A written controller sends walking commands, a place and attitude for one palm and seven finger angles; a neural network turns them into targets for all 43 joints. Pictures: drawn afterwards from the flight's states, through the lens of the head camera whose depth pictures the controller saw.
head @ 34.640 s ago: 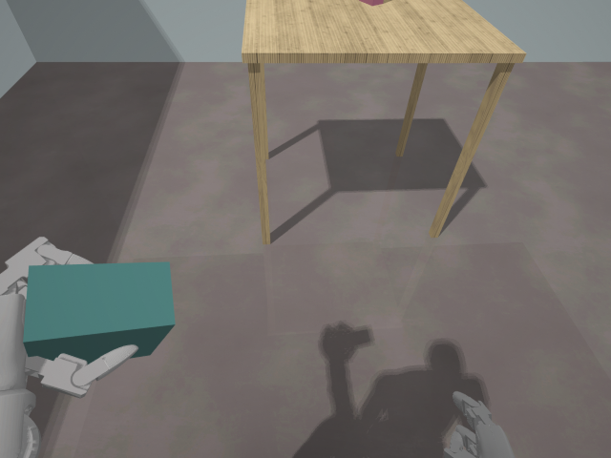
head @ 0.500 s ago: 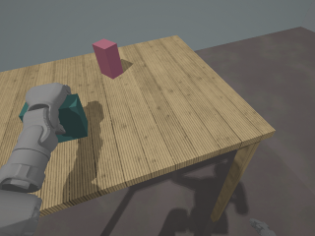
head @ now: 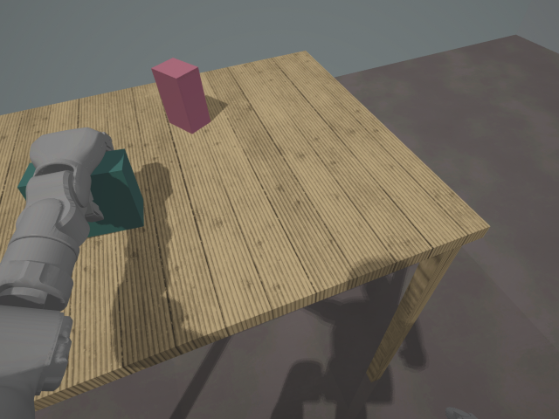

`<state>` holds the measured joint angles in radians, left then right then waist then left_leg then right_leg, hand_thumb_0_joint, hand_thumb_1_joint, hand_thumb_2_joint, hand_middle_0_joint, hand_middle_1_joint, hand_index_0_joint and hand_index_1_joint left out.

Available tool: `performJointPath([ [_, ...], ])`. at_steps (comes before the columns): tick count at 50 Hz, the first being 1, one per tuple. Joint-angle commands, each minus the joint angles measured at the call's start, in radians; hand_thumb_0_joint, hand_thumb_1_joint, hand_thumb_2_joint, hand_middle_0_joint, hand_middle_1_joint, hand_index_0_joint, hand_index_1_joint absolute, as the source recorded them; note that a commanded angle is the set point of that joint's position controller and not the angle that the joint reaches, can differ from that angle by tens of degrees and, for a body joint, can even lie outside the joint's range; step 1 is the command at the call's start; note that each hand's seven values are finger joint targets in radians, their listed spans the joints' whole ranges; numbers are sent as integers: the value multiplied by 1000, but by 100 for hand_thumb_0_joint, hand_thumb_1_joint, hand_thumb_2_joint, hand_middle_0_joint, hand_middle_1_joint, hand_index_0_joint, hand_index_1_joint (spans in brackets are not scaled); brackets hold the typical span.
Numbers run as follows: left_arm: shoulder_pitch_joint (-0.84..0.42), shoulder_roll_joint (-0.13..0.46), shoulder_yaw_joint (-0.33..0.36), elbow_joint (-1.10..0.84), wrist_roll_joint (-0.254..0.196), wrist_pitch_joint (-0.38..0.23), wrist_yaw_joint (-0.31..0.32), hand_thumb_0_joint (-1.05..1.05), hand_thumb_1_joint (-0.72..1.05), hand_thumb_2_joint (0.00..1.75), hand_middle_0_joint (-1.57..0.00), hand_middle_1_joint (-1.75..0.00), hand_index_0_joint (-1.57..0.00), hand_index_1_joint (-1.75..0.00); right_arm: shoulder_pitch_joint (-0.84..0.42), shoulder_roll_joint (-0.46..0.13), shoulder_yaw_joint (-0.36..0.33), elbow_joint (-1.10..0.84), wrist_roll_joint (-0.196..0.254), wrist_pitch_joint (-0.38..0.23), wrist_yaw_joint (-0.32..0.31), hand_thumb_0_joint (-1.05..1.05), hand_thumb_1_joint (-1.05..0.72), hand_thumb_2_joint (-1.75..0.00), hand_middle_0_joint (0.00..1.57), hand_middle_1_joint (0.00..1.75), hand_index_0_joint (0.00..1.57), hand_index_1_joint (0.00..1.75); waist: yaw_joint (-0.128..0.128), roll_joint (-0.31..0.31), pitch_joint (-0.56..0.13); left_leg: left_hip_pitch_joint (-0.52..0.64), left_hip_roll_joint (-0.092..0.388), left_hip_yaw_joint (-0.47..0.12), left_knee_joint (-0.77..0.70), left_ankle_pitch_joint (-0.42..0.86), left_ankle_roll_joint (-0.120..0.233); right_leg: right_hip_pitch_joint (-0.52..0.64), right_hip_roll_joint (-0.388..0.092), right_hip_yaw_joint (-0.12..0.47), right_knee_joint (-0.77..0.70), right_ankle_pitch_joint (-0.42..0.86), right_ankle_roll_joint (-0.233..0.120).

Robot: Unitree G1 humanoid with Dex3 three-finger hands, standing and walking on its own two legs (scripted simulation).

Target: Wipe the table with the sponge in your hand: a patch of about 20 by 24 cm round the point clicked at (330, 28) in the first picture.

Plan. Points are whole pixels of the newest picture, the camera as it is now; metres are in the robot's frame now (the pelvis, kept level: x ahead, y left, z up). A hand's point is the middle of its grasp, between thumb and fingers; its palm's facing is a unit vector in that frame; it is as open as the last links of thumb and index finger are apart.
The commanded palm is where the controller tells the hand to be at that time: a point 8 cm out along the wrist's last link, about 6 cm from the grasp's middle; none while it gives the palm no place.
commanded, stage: slide back across to the first lane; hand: left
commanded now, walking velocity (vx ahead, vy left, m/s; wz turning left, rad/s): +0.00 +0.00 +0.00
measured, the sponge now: (93, 204) +0.41 +0.31 +0.10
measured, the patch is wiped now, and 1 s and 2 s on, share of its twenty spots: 1.00 1.00 1.00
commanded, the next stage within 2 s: wipe back along the first lane in 0.56 s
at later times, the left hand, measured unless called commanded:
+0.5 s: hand (37, 187) +0.40 +0.37 +0.14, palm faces -0.06 -0.02 -1.00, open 10.0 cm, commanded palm +0.37 +0.37 +0.19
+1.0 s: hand (21, 208) +0.36 +0.38 +0.14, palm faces +0.00 -0.02 -1.00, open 10.0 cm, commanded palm +0.33 +0.36 +0.18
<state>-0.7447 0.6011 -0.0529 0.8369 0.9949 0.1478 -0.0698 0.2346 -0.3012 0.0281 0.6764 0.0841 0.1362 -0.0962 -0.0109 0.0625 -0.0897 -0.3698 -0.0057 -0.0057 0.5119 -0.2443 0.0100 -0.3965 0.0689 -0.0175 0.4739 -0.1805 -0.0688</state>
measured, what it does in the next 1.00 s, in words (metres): shifts its weight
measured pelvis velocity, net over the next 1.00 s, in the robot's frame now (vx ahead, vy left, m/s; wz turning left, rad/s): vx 0.03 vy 0.04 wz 0.03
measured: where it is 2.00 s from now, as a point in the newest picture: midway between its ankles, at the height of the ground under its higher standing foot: outside the picture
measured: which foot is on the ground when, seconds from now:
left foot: down 0.00-1.00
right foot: down 0.00-1.00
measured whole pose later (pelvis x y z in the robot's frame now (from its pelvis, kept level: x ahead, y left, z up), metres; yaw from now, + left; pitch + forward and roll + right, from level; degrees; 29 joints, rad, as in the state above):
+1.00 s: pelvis +0.03 +0.04 +0.01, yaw +2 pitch +3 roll -1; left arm -0.35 0.62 0.01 0.26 0.92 0.25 -0.12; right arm 0.13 -0.29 0.05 0.63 0.07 0.13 -0.04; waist 0.08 0.08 -0.04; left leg -0.23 -0.06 -0.02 0.43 -0.25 0.07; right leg -0.24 0.02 -0.02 0.37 -0.19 -0.02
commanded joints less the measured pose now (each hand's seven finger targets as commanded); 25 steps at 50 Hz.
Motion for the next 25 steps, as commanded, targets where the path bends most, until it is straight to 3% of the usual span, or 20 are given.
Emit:
performJointPath([
  [1,-203,294,74,-76,25,11,36,0,10,130,-120,-160,-120,-160,-80,-132,-47,-133,-3,-27,-5,0,-90,-90,20,30,20,30,31,-107,-188,-24,-33,10,-73,48,47,228,-61,99,-91,18,12],
  [2,-205,308,85,-87,24,14,38,0,10,130,-120,-160,-120,-160,-84,-134,-46,-133,-1,-25,-4,0,-90,-90,20,30,20,30,33,-112,-180,-21,-33,8,-80,45,48,227,-59,98,-94,9,12],
  [3,-210,326,103,-130,18,11,38,0,10,130,-120,-160,-120,-160,-99,-133,-45,-144,0,-25,-3,0,-90,-90,20,30,20,30,46,-73,-203,-6,-34,1,-90,79,47,245,-58,92,-86,41,3],
  [4,-199,307,85,-134,20,18,39,0,10,130,-120,-160,-120,-160,-100,-131,-47,-141,0,-25,-2,0,-90,-90,20,30,20,30,40,-78,-193,7,-34,7,-89,80,49,242,-57,88,-89,40,7],
  [7,-190,338,107,-166,15,40,38,0,10,130,-120,-160,-120,-160,-112,-135,-45,-141,2,-20,-1,0,-90,-90,20,30,20,30,44,-92,-188,25,-33,4,-99,101,52,257,-55,82,-94,57,6],
  [9,-198,338,102,-200,12,50,31,0,10,130,-120,-160,-120,-160,-124,-132,-42,-145,4,-23,0,0,-90,-90,20,30,20,30,46,-52,-192,48,-32,-2,-111,125,52,262,-53,72,-95,68,1],
  [15,-160,385,143,-296,7,71,-1,0,10,130,-120,-160,-120,-160,-143,-133,-39,-156,0,-26,5,0,-90,-90,20,30,20,30,60,-34,-220,99,-30,-8,-115,215,53,311,-54,62,-90,159,-8],
  [17,-164,404,161,-349,8,70,-12,0,10,130,-120,-160,-120,-160,-149,-133,-40,-161,-1,-28,7,0,-90,-90,20,30,20,30,61,-13,-239,123,-29,-11,-112,243,51,318,-53,58,-87,182,-11],
  [18,-175,385,148,-387,3,66,-23,0,10,130,-120,-160,-120,-160,-164,-128,-38,-176,-2,-33,7,0,-90,-90,20,30,20,30,61,8,-242,140,-29,-17,-114,280,51,313,-52,55,-87,204,-18],
  [22,-100,384,171,-423,-26,59,-51,0,10,130,-120,-160,-120,-160,-154,-132,-42,-172,-4,-36,12,0,-90,-90,20,30,20,30,56,-30,-229,173,-24,-20,-102,321,53,309,-50,43,-92,246,-13],
  [24,-144,363,145,-441,-28,50,-66,0,10,130,-120,-160,-120,-160,-152,-131,-41,-168,-4,-41,8,0,-90,-90,20,30,20,30,42,-9,-221,197,-19,-26,-103,343,51,282,-49,33,-96,243,-16],
  [25,-133,393,172,-425,-19,48,-68,0,10,130,-120,-160,-120,-160,-144,-136,-43,-160,-5,-41,8,0,-90,-90,20,30,20,30,45,-13,-218,200,-18,-27,-101,356,49,275,-46,29,-97,244,-16],
])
